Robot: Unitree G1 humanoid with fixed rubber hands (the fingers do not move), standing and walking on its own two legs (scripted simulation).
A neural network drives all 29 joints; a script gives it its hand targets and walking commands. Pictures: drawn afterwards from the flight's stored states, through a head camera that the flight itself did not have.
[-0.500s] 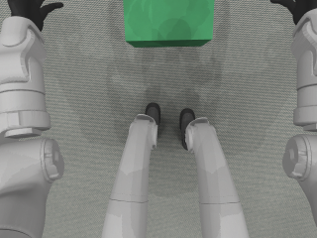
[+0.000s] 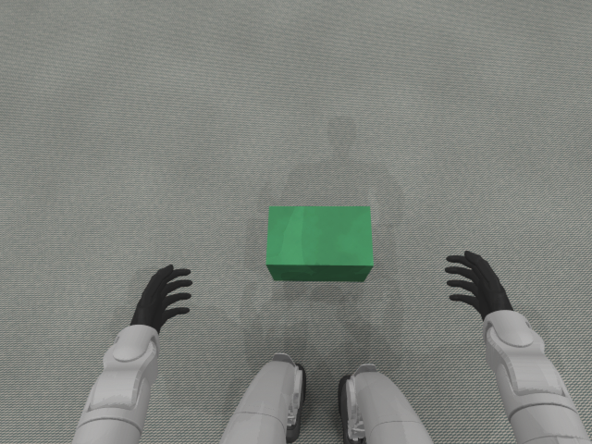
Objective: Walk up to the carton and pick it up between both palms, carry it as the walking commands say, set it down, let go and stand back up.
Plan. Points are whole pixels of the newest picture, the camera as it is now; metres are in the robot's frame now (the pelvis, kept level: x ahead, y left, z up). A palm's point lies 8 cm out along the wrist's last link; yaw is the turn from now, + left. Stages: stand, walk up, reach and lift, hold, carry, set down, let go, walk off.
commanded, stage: let go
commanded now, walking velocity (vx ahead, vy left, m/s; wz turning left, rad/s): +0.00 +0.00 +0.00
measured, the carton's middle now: (318, 246) +0.53 +0.01 -0.62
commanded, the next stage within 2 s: stand in 0.76 s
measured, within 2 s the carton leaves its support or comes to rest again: neither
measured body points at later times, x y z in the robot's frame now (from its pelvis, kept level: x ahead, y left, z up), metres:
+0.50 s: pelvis +0.01 -0.01 +0.04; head +0.03 +0.00 +0.49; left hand +0.17 +0.22 -0.04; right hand +0.17 -0.24 -0.03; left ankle +0.06 +0.09 -0.69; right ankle +0.03 -0.09 -0.69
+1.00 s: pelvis +0.09 +0.01 +0.05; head +0.01 +0.01 +0.49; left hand +0.21 +0.26 -0.05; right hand +0.19 -0.23 -0.07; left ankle +0.06 +0.09 -0.69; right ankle +0.03 -0.09 -0.69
